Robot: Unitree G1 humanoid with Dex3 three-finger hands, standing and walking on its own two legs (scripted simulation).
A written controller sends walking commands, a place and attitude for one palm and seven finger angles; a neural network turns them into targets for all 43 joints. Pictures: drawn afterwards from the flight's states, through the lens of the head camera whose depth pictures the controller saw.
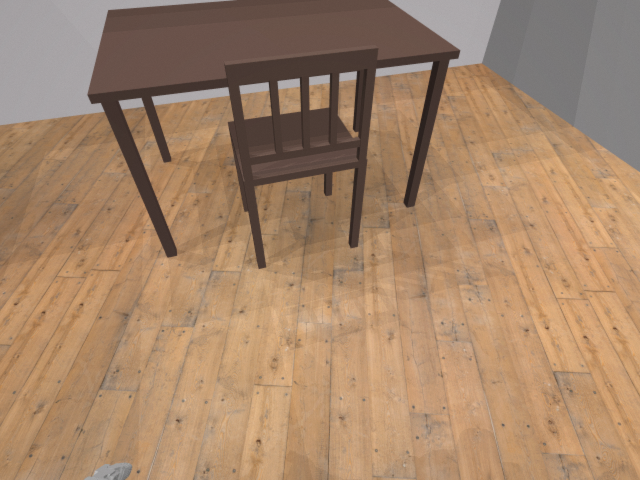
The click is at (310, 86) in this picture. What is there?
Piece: chair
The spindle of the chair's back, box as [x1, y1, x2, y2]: [300, 76, 309, 148]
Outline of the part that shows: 300,77 302,146 303,148 308,148 308,76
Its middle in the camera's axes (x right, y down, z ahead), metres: -0.05 -0.38 +1.18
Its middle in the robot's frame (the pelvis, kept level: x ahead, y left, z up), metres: +1.13 +0.10 -0.11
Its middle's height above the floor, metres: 0.66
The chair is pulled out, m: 0.00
